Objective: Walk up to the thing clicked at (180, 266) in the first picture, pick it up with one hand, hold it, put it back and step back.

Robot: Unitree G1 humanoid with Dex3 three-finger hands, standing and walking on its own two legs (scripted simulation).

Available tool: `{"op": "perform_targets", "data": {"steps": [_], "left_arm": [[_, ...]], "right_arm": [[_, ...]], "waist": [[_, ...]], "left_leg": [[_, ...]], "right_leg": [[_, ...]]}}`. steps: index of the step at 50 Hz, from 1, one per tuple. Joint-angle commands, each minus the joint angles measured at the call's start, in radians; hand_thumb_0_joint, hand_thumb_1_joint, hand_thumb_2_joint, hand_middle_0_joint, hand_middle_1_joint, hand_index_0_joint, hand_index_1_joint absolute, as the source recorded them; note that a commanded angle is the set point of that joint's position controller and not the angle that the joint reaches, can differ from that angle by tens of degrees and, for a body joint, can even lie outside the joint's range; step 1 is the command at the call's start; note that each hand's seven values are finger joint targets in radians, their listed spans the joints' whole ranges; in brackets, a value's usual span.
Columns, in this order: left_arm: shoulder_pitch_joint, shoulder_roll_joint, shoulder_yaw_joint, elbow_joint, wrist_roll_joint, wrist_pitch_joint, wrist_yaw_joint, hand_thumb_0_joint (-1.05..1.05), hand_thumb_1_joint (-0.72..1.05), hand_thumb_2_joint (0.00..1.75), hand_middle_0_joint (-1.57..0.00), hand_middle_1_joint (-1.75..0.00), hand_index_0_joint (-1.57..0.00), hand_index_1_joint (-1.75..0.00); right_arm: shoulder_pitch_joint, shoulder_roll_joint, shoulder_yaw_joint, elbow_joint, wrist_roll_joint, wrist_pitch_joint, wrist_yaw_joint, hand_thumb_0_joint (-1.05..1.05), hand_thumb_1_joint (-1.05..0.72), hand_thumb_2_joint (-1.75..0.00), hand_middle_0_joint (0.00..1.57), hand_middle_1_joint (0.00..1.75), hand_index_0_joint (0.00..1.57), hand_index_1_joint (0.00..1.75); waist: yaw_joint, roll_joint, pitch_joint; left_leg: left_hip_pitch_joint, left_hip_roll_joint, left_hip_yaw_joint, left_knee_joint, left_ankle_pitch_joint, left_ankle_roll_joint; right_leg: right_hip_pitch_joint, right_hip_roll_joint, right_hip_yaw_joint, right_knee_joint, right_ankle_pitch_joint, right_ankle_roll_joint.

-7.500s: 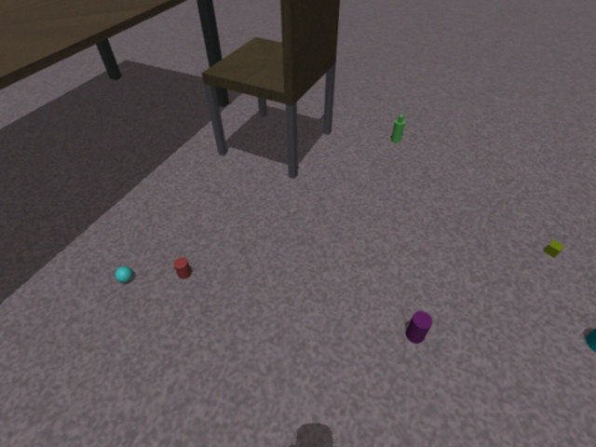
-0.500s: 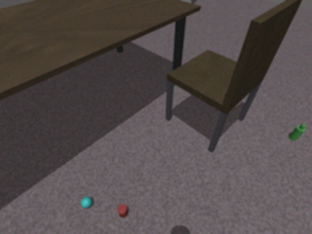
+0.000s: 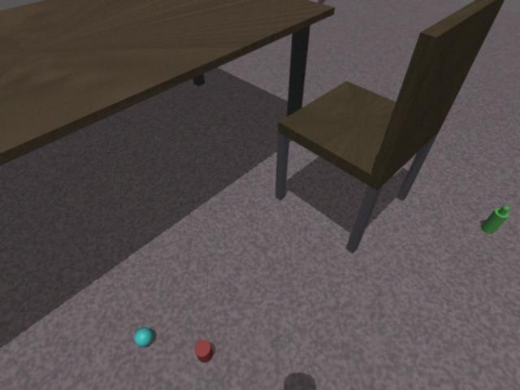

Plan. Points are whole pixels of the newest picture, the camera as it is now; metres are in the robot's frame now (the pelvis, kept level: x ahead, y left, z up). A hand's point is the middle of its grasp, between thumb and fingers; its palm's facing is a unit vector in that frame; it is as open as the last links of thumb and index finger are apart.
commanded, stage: stand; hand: left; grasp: from above
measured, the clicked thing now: (204, 351) +0.41 +0.24 -0.75
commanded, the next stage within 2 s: rise first in 0.02 s
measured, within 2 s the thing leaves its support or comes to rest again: neither
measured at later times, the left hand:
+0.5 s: hand out of the picture +0.14 +0.25 -0.18, palm faces -0.06 -0.93 -0.37, open 11.5 cm
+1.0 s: hand out of the picture +0.11 +0.27 -0.26, palm faces -0.20 -0.85 -0.49, open 14.0 cm
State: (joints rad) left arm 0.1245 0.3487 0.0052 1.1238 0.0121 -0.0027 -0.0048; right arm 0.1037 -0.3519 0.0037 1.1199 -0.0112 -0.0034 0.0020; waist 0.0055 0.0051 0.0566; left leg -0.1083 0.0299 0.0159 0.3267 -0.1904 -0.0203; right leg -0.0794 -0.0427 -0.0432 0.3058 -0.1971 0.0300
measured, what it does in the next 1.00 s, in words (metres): lowers itself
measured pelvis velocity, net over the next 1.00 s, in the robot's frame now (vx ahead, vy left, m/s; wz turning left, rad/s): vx -0.03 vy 0.00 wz -0.01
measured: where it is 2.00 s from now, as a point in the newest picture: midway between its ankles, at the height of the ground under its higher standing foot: outside the picture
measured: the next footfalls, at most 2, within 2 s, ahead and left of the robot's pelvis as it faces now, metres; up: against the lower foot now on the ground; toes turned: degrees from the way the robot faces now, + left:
none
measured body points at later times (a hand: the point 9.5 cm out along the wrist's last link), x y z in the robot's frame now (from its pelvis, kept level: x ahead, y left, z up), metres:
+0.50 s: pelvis -0.02 +0.00 -0.03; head +0.05 +0.01 +0.41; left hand +0.14 +0.30 -0.16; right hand +0.08 -0.26 -0.15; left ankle -0.01 +0.13 -0.75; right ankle -0.02 -0.14 -0.75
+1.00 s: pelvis -0.03 +0.00 -0.12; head +0.08 +0.02 +0.32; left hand +0.12 +0.31 -0.23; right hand +0.15 -0.24 -0.20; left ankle -0.01 +0.13 -0.75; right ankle -0.02 -0.14 -0.75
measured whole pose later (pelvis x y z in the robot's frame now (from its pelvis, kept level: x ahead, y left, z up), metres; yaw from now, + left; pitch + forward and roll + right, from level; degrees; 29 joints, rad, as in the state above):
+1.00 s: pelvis -0.03 +0.00 -0.12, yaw +0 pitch +20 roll -2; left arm 0.19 0.35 0.15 0.54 0.30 0.17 0.00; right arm 0.17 -0.24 -0.03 0.55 -0.01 -0.16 -0.02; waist -0.02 0.01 -0.12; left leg -1.05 0.05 -0.03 1.25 -0.55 -0.02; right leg -1.00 -0.04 -0.05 1.21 -0.55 0.02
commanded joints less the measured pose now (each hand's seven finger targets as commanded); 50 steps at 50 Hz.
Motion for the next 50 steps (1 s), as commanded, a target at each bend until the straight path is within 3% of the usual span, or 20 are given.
{"op": "perform_targets", "data": {"steps": [1, 5, 6, 7, 8, 9, 10, 11, 12, 13, 14, 18, 23, 25, 29, 30, 41, 45, 50], "left_arm": [[-0.028, 0.216, 0.038, -0.06, 0.002, -0.026, 0.015, 0.0, 0.9, 0.9, -0.2, -0.3, -0.2, -0.3], [-0.024, 0.215, 0.039, -0.058, 0.0, -0.024, 0.015, 0.0, 0.9, 0.9, -0.2, -0.3, -0.2, -0.3], [-0.027, 0.213, 0.038, -0.059, 0.0, -0.024, 0.015, 0.0, 0.82, 0.94, -0.18, -0.37, -0.17, -0.38], [-0.378, 0.052, 0.04, -0.41, -0.051, -0.117, 0.029, 0.0, 0.74, 1.01, -0.22, -0.45, -0.17, -0.46], [-0.509, 0.086, 0.056, -0.32, -0.05, -0.106, 0.033, 0.0, 0.66, 0.96, -0.21, -0.53, -0.17, -0.54], [-0.311, 0.169, 0.107, -0.162, -0.027, -0.066, 0.036, 0.0, 0.58, 0.94, -0.18, -0.61, -0.16, -0.62], [-0.28, 0.195, 0.13, -0.099, -0.006, -0.05, 0.023, 0.0, 0.5, 0.94, -0.15, -0.69, -0.14, -0.7], [-0.33, 0.245, 0.157, -0.101, 0.016, -0.047, 0.012, 0.0, 0.42, 0.94, -0.14, -0.77, -0.14, -0.78], [-0.279, 0.265, 0.19, -0.091, 0.043, -0.05, 0.002, 0.0, 0.34, 0.91, -0.14, -0.85, -0.15, -0.84], [-0.155, 0.238, 0.206, -0.051, 0.066, -0.039, -0.007, 0.0, 0.26, 0.91, -0.11, -0.93, -0.14, -0.9], [-0.11, 0.21, 0.204, -0.084, 0.079, -0.029, -0.018, 0.0, 0.18, 0.9, -0.1, -0.98, -0.14, -0.94], [-0.096, 0.182, 0.196, -0.215, 0.121, 0.043, -0.01, 0.0, -0.14, 0.95, -0.08, -1.05, -0.1, -1.02], [-0.12, 0.175, 0.205, -0.306, 0.151, 0.1, 0.013, 0.0, -0.51, 0.97, -0.1, -1.06, -0.1, -1.06], [-0.095, 0.157, 0.206, -0.342, 0.159, 0.097, 0.017, 0.0, -0.55, 0.99, -0.08, -1.07, -0.08, -1.07], [-0.052, 0.178, 0.229, -0.491, 0.179, 0.09, 0.021, 0.0, -0.55, 0.99, -0.07, -1.09, -0.07, -1.1], [-0.044, 0.16, 0.217, -0.498, 0.183, 0.096, 0.019, 0.0, -0.55, 1.0, -0.07, -1.09, -0.06, -1.09], [0.117, 0.156, 0.216, -0.721, 0.229, 0.167, 0.014, 0.0, -0.54, 0.95, -0.08, -1.1, -0.09, -1.09], [0.062, 0.169, 0.213, -0.737, 0.261, 0.165, 0.018, 0.0, -0.53, 0.93, -0.08, -1.1, -0.09, -1.09], [-0.07, 0.196, 0.206, -0.648, 0.356, 0.084, 0.022, 0.0, -0.49, 0.93, -0.06, -1.1, -0.07, -1.08]], "right_arm": [[-0.031, -0.212, -0.043, -0.059, 0.003, -0.025, -0.011, 0.0, -0.9, -0.9, 0.2, 0.3, 0.2, 0.3], [-0.032, -0.213, -0.043, -0.059, 0.002, -0.025, -0.012, 0.0, -0.9, -0.9, 0.2, 0.3, 0.2, 0.3], [-0.029, -0.211, -0.042, -0.06, 0.003, -0.025, -0.011, 0.0, -0.93, -0.92, 0.2, 0.3, 0.2, 0.3], [-0.006, -0.045, -0.004, -0.334, 0.067, -0.069, -0.031, 0.0, -1.0, -0.93, 0.2, 0.3, 0.2, 0.3], [0.045, -0.076, -0.012, -0.278, 0.066, -0.066, -0.04, 0.0, -0.92, -0.91, 0.2, 0.3, 0.2, 0.3], [0.09, -0.107, -0.031, -0.285, 0.072, -0.052, -0.051, 0.0, -0.91, -0.9, 0.2, 0.3, 0.2, 0.3], [0.105, -0.11, -0.046, -0.3, 0.063, -0.048, -0.049, 0.0, -0.88, -0.89, 0.2, 0.3, 0.2, 0.3], [0.111, -0.105, -0.053, -0.324, 0.059, -0.049, -0.051, 0.0, -0.9, -0.9, 0.2, 0.3, 0.2, 0.3], [0.119, -0.106, -0.073, -0.35, 0.042, -0.054, -0.049, 0.0, -0.9, -0.9, 0.2, 0.3, 0.2, 0.3], [0.15, -0.094, -0.085, -0.354, 0.029, -0.057, -0.044, 0.0, -0.9, -0.9, 0.2, 0.3, 0.2, 0.3], [0.157, -0.089, -0.091, -0.384, 0.025, -0.059, -0.037, 0.0, -0.91, -0.9, 0.2, 0.3, 0.2, 0.3], [0.13, -0.075, -0.097, -0.489, 0.038, -0.061, -0.031, 0.0, -0.89, -0.9, 0.2, 0.3, 0.2, 0.3], [0.118, -0.061, -0.096, -0.556, 0.035, -0.076, -0.017, 0.0, -0.88, -0.9, 0.2, 0.3, 0.2, 0.3], [0.128, -0.056, -0.099, -0.568, 0.032, -0.094, -0.014, 0.0, -0.89, -0.9, 0.2, 0.3, 0.2, 0.3], [0.143, -0.049, -0.107, -0.602, 0.023, -0.119, -0.018, 0.0, -0.88, -0.9, 0.2, 0.3, 0.2, 0.3], [0.137, -0.048, -0.107, -0.611, 0.024, -0.125, -0.02, 0.0, -0.87, -0.89, 0.2, 0.3, 0.2, 0.3], [0.105, -0.032, -0.099, -0.67, 0.014, -0.17, -0.035, 0.0, -0.89, -0.9, 0.2, 0.3, 0.2, 0.3], [0.102, -0.031, -0.095, -0.677, 0.012, -0.189, -0.035, 0.0, -0.9, -0.9, 0.2, 0.3, 0.2, 0.3], [0.081, -0.046, -0.102, -0.657, 0.004, -0.221, -0.021, 0.0, -0.84, -0.88, 0.2, 0.3, 0.2, 0.3]], "waist": [[-0.005, -0.008, -0.098], [-0.002, -0.005, -0.088], [-0.003, -0.004, -0.087], [-0.127, 0.004, -0.003], [-0.103, -0.015, -0.032], [-0.07, -0.026, -0.026], [-0.059, -0.045, -0.06], [-0.047, -0.059, -0.1], [-0.027, -0.041, -0.184], [-0.005, -0.013, -0.239], [0.014, 0.023, -0.287], [0.01, 0.028, -0.297], [-0.009, 0.023, -0.266], [-0.012, 0.029, -0.269], [-0.009, 0.064, -0.374], [-0.027, 0.05, -0.357], [-0.029, 0.067, -0.401], [-0.051, 0.056, -0.403], [-0.06, 0.072, -0.43]], "left_leg": [[0.038, 0.115, -0.077, -0.03, 0.257, 0.036], [0.028, 0.112, -0.077, -0.04, 0.229, 0.034], [0.029, 0.114, -0.076, -0.037, 0.224, 0.037], [-0.088, -0.026, 0.038, 0.026, 0.059, 0.027], [-0.095, -0.029, 0.033, 0.042, 0.024, 0.029], [-0.123, -0.025, 0.033, 0.052, 0.015, 0.028], [-0.156, -0.03, 0.028, 0.091, 0.017, 0.029], [-0.184, -0.03, 0.024, 0.134, 0.042, 0.033], [-0.184, -0.035, 0.026, 0.168, 0.065, 0.03], [-0.209, -0.043, 0.026, 0.204, 0.108, 0.026], [-0.217, -0.047, 0.028, 0.229, 0.133, 0.021], [-0.234, -0.043, 0.021, 0.239, 0.153, 0.015], [-0.36, -0.029, 0.013, 0.348, 0.056, 0.015], [-0.409, -0.021, 0.005, 0.398, 0.014, 0.014], [-0.452, -0.013, -0.004, 0.503, 0.055, 0.015], [-0.467, -0.011, -0.009, 0.511, 0.031, 0.016], [-0.609, -0.002, -0.026, 0.652, -0.022, 0.019], [-0.69, -0.006, -0.023, 0.728, -0.065, 0.027], [-0.845, -0.007, -0.032, 0.878, -0.123, 0.026]], "right_leg": [[0.004, -0.106, 0.072, -0.032, 0.226, -0.039], [0.008, -0.106, 0.075, -0.033, 0.2, -0.039], [0.008, -0.108, 0.076, -0.036, 0.194, -0.041], [-0.238, 0.038, 0.013, 0.034, 0.118, -0.03], [-0.204, 0.036, 0.002, 0.049, 0.081, -0.031], [-0.202, 0.044, -0.007, 0.057, 0.05, -0.038], [-0.217, 0.044, -0.009, 0.082, 0.036, -0.042], [-0.235, 0.042, -0.006, 0.119, 0.059, -0.041], [-0.219, 0.036, 0.0, 0.16, 0.084, -0.041], [-0.212, 0.031, 0.003, 0.2, 0.125, -0.043], [-0.205, 0.03, 0.008, 0.237, 0.14, -0.047], [-0.223, 0.044, -0.001, 0.245, 0.137, -0.05], [-0.377, 0.052, -0.008, 0.344, 0.022, -0.047], [-0.443, 0.056, -0.01, 0.402, -0.025, -0.048], [-0.508, 0.05, -0.005, 0.514, 0.009, -0.048], [-0.537, 0.051, -0.005, 0.528, -0.013, -0.047], [-0.684, 0.049, -0.004, 0.663, -0.069, -0.048], [-0.761, 0.045, 0.004, 0.718, -0.089, -0.046], [-0.966, 0.044, 0.007, 0.887, -0.15, -0.05]]}}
